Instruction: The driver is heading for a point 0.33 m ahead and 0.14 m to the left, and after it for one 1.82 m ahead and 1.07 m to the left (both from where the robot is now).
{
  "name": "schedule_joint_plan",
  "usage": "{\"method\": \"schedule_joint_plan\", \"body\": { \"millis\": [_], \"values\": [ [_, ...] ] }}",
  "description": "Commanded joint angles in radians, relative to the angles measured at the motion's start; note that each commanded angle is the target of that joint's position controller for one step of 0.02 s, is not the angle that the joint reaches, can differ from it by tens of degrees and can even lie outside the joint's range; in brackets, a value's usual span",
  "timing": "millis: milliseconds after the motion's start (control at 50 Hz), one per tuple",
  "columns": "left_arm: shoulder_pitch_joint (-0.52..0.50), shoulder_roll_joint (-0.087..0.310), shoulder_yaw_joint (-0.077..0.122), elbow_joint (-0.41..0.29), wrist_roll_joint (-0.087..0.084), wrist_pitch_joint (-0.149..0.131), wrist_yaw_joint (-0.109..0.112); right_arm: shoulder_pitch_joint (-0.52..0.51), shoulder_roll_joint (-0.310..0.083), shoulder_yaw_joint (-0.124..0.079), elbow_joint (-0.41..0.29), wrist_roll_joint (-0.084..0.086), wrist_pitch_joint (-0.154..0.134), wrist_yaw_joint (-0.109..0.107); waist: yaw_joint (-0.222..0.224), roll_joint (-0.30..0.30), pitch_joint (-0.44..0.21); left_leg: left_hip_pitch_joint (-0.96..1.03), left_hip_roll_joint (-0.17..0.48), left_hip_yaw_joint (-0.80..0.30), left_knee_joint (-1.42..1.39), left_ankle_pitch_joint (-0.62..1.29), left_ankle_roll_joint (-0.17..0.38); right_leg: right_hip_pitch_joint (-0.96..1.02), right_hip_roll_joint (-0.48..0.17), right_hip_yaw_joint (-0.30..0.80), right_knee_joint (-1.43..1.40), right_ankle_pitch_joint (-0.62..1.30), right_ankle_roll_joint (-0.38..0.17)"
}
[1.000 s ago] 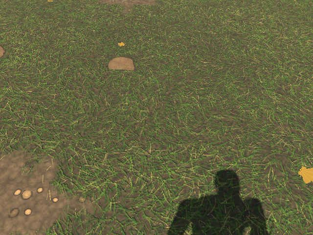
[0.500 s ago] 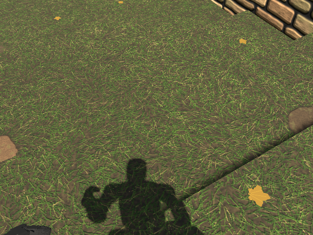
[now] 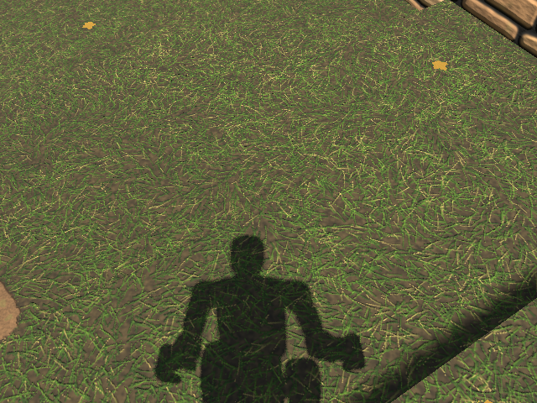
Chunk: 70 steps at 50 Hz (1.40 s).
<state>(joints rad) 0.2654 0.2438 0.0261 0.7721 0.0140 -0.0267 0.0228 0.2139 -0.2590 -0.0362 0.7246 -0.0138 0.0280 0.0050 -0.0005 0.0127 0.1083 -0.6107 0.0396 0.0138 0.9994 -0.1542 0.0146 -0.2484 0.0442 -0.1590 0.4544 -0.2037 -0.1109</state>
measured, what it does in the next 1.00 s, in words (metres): walks ahead, turning left: left foot, then right foot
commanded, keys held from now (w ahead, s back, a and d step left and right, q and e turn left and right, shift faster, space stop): q+shift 0.40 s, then w+q+shift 0.22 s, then w+shift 0.02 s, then shift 0.36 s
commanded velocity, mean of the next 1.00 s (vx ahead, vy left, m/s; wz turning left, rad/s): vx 0.24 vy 0.00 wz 0.70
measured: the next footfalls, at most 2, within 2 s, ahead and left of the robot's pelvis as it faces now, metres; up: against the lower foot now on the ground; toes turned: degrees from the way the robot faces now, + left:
left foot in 0.14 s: +0.09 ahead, +0.10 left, +0.00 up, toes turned +11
right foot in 0.66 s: +0.18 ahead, -0.07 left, +0.00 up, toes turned +38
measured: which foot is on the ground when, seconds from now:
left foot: up 0.00-0.12, down 0.14-0.64, up 0.66-1.00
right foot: down 0.00-0.16, up 0.18-0.64, down 0.66-1.00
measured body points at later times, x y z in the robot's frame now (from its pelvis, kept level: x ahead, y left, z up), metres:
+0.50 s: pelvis +0.08 +0.05 +0.00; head +0.08 +0.06 +0.45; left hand +0.13 +0.37 -0.07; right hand +0.25 -0.17 -0.11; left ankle +0.05 +0.09 -0.74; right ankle +0.15 -0.14 -0.66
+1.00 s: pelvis +0.20 +0.12 -0.07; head +0.21 +0.14 +0.38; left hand +0.01 +0.26 -0.20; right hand +0.50 +0.13 -0.15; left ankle +0.25 +0.34 -0.77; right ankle +0.15 -0.10 -0.74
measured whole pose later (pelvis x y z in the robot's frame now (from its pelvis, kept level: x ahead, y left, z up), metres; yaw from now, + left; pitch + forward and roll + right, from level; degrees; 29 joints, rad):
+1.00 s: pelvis +0.20 +0.12 -0.07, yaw +42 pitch +3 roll -5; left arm 0.55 0.20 -0.02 0.81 0.05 -0.12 0.01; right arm 0.09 -0.24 0.00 0.71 -0.09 -0.06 0.09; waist 0.14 0.08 -0.05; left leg -0.68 0.14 -0.03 0.63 0.44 -0.01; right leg -0.10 0.05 -0.09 0.78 -0.72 0.01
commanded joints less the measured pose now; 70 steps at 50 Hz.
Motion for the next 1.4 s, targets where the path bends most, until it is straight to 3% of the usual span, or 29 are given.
{"method": "schedule_joint_plan", "body": {
  "millis": [20,80,100,140,180,200,240,300,400,460,600,620,640,660,680,700,780,840,900,960,1040,1080,1120,1140,1160,1220,1280,1340,1400],
  "values": [
    [-0.127,0.092,0.018,-0.129,0.007,-0.007,0.009,0.127,-0.054,-0.019,-0.029,-0.004,0.023,0.004,-0.062,-0.125,-0.211,0.305,-0.034,0.085,0.015,0.100,0.019,-0.096,-0.249,-0.022,0.005,0.689,-0.066],
    [-0.080,0.129,0.035,-0.135,0.002,0.014,0.013,0.099,-0.082,-0.030,-0.071,-0.015,0.048,0.007,-0.031,-0.149,-0.176,0.319,-0.053,0.096,-0.076,-0.093,0.051,-0.064,-0.316,-0.006,0.122,0.621,-0.040],
    [-0.047,0.235,0.064,-0.147,0.151,-0.035,0.004,0.200,-0.040,-0.008,-0.071,-0.051,-0.048,0.072,-0.031,0.068,-0.012,0.328,0.075,-0.100,-0.108,-0.176,0.018,-0.162,-0.488,0.134,0.051,0.379,-0.085],
    [0.024,0.196,0.086,-0.083,0.039,-0.067,0.022,0.145,-0.055,-0.026,-0.074,-0.035,-0.129,0.073,0.042,0.044,-0.071,0.280,0.035,-0.067,-0.396,-0.121,0.038,0.038,-0.462,0.168,0.109,0.058,-0.087],
    [-0.010,0.107,0.056,-0.191,0.035,-0.090,0.029,0.104,-0.300,-0.099,-0.162,-0.009,-0.174,0.033,0.018,0.342,-0.242,0.547,0.286,-0.670,-0.662,0.434,0.504,-0.281,-0.051,0.019,0.608,-0.630,0.178],
    [-0.228,0.126,0.064,-0.227,0.017,-0.085,0.011,0.235,-0.246,-0.096,-0.089,-0.054,-0.193,0.021,-0.115,0.112,-0.169,0.572,0.262,-0.703,-0.680,0.298,0.439,-0.439,-0.022,0.233,0.731,-0.567,0.202],
    [-0.231,0.179,0.080,-0.260,0.005,-0.074,0.037,0.224,-0.197,-0.101,-0.071,-0.054,-0.182,0.040,-0.067,-0.010,-0.191,0.645,0.241,-0.591,-0.574,0.499,0.384,-0.563,-0.031,0.331,0.863,-0.487,0.228],
    [-0.126,0.170,0.064,-0.237,0.064,-0.059,0.057,0.134,-0.126,-0.067,-0.079,-0.028,-0.149,0.057,0.032,-0.030,-0.179,0.476,0.145,-0.453,-0.595,0.636,0.331,-0.451,-0.072,0.328,0.860,-0.346,0.235],
    [-0.102,0.124,0.039,-0.218,0.034,-0.011,0.038,0.201,-0.153,-0.072,-0.075,-0.042,-0.166,0.064,0.037,0.018,-0.204,0.464,0.057,-0.426,-0.585,0.584,0.273,-0.394,-0.058,0.276,0.739,-0.217,0.288],
    [-0.095,0.083,0.019,-0.185,0.074,0.018,0.022,0.190,-0.110,-0.049,-0.086,-0.022,-0.166,0.077,0.017,0.072,-0.134,0.336,0.012,-0.540,-0.714,-0.289,0.243,-0.324,-0.082,0.267,0.607,-0.143,0.278],
    [-0.154,0.025,-0.020,-0.212,0.043,-0.035,-0.030,0.066,-0.121,-0.051,-0.158,0.010,-0.142,0.101,-0.024,0.087,-0.113,0.281,-0.031,-0.672,-0.564,-0.323,0.283,-0.051,0.019,0.186,0.149,-0.217,0.209],
    [-0.114,0.030,-0.018,-0.199,0.039,-0.047,-0.038,0.030,-0.131,-0.054,-0.166,0.013,-0.130,0.106,-0.001,0.066,-0.115,0.267,-0.048,-0.690,-0.523,-0.301,0.291,0.019,0.028,0.171,0.048,-0.151,0.185],
    [0.078,0.199,0.060,-0.136,-0.034,-0.018,-0.002,-0.033,-0.247,-0.096,-0.154,0.031,-0.036,0.057,0.098,0.125,-0.205,0.168,-0.072,-0.603,-0.490,-0.207,0.192,0.250,-0.025,0.249,-0.066,-0.191,0.115],
    [0.110,0.118,0.018,-0.114,0.048,-0.088,-0.052,0.076,0.009,-0.005,-0.175,-0.015,-0.104,0.086,0.032,-0.131,-0.176,-0.050,-0.166,-0.564,-0.132,-0.349,0.153,0.430,-0.168,0.334,0.048,0.046,-0.010],
    [0.209,0.225,0.048,-0.129,0.072,-0.102,-0.039,0.111,0.060,0.002,-0.186,-0.045,-0.129,0.094,0.072,-0.266,-0.203,-0.394,-0.295,-0.332,0.150,-0.486,0.039,0.549,-0.439,0.850,-0.034,0.215,-0.322],
    [0.253,0.207,0.045,-0.096,0.073,-0.098,-0.040,0.092,-0.050,-0.025,-0.157,-0.073,-0.143,0.084,0.072,-0.055,-0.132,-0.538,-0.160,-0.320,0.282,-0.462,0.000,0.543,-0.563,0.943,-0.108,0.267,-0.376],
    [0.024,-0.018,-0.026,-0.136,0.010,-0.091,0.002,-0.005,-0.018,-0.002,-0.092,-0.092,-0.115,0.065,0.045,-0.020,-0.118,-0.275,0.017,-0.074,0.230,-0.119,-0.065,0.203,-0.212,0.342,-0.100,0.264,-0.112],
    [0.087,0.088,-0.003,-0.095,0.051,-0.087,0.010,-0.037,0.002,0.014,-0.087,-0.074,-0.121,0.124,0.056,-0.019,-0.085,-0.079,0.035,-0.008,0.158,0.074,-0.048,-0.025,-0.175,0.216,-0.047,0.431,-0.108],
    [0.327,0.035,-0.018,0.002,0.017,-0.117,0.033,-0.203,-0.038,0.005,-0.107,-0.086,-0.127,0.082,0.164,-0.071,-0.075,-0.463,0.100,-0.086,-0.207,0.375,-0.068,0.358,-0.219,0.304,0.118,0.289,-0.094],
    [0.266,0.089,-0.014,-0.008,0.054,-0.095,-0.020,-0.186,-0.012,0.032,-0.073,-0.070,-0.102,0.090,0.104,-0.061,-0.041,0.171,0.061,0.018,-0.373,0.742,-0.015,-0.256,-0.148,0.216,0.119,-0.059,-0.069],
    [0.229,0.145,-0.007,0.018,-0.002,-0.094,-0.038,-0.083,-0.129,-0.004,-0.010,-0.084,-0.080,0.070,0.040,0.018,0.010,0.244,0.082,-0.003,-0.610,0.578,-0.021,-0.086,-0.180,0.253,0.358,-0.100,0.012],
    [0.285,0.174,-0.008,0.085,0.039,-0.054,-0.066,0.182,-0.180,-0.047,0.101,-0.051,-0.083,0.031,-0.057,0.094,-0.101,0.637,0.026,0.103,-0.783,0.817,0.013,-0.083,-0.088,0.154,0.696,0.020,0.087],
    [0.542,-0.020,-0.062,0.110,0.069,-0.034,-0.134,0.476,-0.197,-0.069,0.130,-0.029,-0.073,0.051,-0.071,0.320,-0.725,1.525,0.436,-0.223,-0.233,1.580,0.483,-0.520,-0.006,0.169,1.517,-0.773,0.217],
    [0.238,0.093,-0.031,0.034,0.023,-0.030,-0.139,0.493,-0.147,-0.055,0.129,-0.072,-0.072,0.055,-0.197,0.142,-0.592,1.381,0.420,-0.282,-0.302,1.485,0.428,-0.711,-0.040,0.187,1.632,-0.803,0.232],
    [0.118,0.106,-0.027,-0.044,0.005,-0.037,-0.135,0.340,-0.202,-0.057,0.106,-0.054,-0.082,0.061,-0.104,0.081,-0.442,1.095,0.390,-0.235,-0.379,1.188,0.349,-0.766,-0.094,0.159,1.536,-0.729,0.223],
    [0.174,0.015,-0.058,-0.023,0.035,-0.057,-0.076,-0.007,-0.058,0.009,0.041,-0.011,-0.122,0.075,0.098,0.005,-0.133,0.143,0.331,-0.146,-0.698,0.623,0.293,-0.344,-0.214,0.255,1.022,-0.423,0.213],
    [0.362,0.020,-0.034,0.104,0.036,-0.025,-0.128,-0.173,-0.096,0.009,0.016,-0.003,-0.163,0.072,0.201,-0.001,-0.096,-0.108,0.119,0.025,-0.693,0.170,0.178,-0.035,-0.203,0.162,0.472,0.069,0.245],
    [0.336,0.094,0.008,0.105,0.011,-0.037,-0.125,-0.077,-0.109,0.010,0.077,0.001,-0.142,0.098,0.167,0.034,-0.150,-0.050,0.190,-0.102,-0.580,-0.019,0.135,0.126,-0.145,0.149,0.349,0.121,0.226],
    [0.045,0.137,0.013,0.021,-0.009,-0.067,-0.098,0.150,-0.055,0.010,0.122,0.039,-0.109,0.103,-0.025,-0.084,-0.126,0.168,0.110,-0.105,-0.571,-0.421,0.031,-0.019,-0.176,0.176,0.077,0.075,0.103]
  ]
}}
Keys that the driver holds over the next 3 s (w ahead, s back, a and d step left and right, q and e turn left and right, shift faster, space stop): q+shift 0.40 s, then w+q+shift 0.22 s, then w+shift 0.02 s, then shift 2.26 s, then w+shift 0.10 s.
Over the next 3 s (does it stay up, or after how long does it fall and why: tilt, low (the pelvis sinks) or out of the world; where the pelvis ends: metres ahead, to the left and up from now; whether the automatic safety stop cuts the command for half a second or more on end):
stays up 0.36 0.26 -0.18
